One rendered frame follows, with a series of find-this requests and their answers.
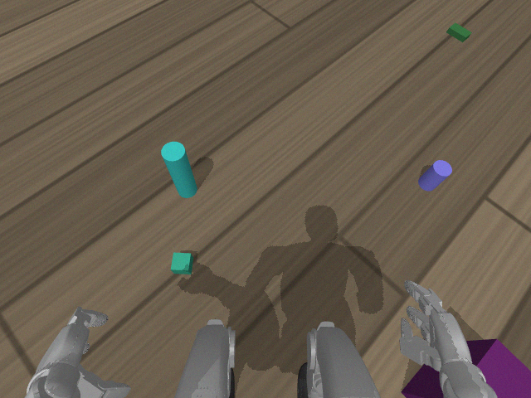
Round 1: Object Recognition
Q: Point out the left robot hand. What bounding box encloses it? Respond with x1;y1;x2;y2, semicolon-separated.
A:
36;307;131;398

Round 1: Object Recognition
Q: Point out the right robot arm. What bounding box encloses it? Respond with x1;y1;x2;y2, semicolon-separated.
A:
440;361;498;398

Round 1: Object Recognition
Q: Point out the left robot arm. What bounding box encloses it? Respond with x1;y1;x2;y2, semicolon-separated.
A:
24;363;80;398

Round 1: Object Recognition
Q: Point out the right robot hand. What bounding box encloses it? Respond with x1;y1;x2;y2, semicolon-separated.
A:
399;280;473;373

